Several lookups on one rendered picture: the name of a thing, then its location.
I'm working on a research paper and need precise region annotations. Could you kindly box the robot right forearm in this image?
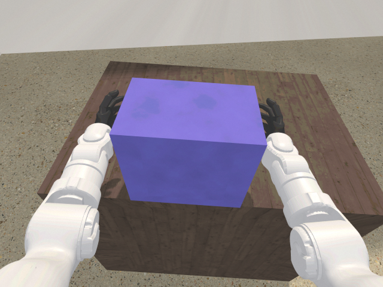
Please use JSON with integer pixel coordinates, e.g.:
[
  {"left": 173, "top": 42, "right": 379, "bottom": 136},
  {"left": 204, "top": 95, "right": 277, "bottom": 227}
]
[{"left": 262, "top": 133, "right": 369, "bottom": 262}]

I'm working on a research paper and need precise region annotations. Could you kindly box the right robot upper arm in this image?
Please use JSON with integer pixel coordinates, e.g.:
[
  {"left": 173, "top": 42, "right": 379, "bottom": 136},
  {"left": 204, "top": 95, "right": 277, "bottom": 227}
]
[{"left": 290, "top": 220, "right": 383, "bottom": 287}]

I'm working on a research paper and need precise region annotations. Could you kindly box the pedestal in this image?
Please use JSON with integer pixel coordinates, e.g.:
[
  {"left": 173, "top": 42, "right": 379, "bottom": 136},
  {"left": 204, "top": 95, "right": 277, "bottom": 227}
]
[{"left": 37, "top": 61, "right": 383, "bottom": 282}]

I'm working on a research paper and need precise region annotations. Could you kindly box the carton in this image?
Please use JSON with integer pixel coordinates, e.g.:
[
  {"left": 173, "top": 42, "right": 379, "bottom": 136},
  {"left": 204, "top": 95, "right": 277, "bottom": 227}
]
[{"left": 110, "top": 78, "right": 267, "bottom": 208}]

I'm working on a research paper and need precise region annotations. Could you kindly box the right robot hand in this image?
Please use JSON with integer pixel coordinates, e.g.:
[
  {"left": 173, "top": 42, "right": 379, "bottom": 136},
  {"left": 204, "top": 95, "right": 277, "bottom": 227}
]
[{"left": 259, "top": 98, "right": 285, "bottom": 139}]

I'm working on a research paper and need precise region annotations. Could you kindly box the left robot upper arm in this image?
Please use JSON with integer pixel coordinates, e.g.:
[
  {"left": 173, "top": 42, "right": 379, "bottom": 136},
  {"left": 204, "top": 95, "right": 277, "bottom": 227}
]
[{"left": 0, "top": 203, "right": 100, "bottom": 287}]

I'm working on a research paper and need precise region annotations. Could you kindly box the left robot hand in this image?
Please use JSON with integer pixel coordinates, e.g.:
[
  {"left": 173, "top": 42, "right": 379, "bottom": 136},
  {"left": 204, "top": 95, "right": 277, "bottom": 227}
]
[{"left": 95, "top": 90, "right": 124, "bottom": 129}]

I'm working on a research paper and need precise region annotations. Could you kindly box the robot left forearm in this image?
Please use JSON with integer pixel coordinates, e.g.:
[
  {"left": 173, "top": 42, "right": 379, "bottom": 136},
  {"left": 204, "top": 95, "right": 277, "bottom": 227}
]
[{"left": 25, "top": 123, "right": 114, "bottom": 253}]

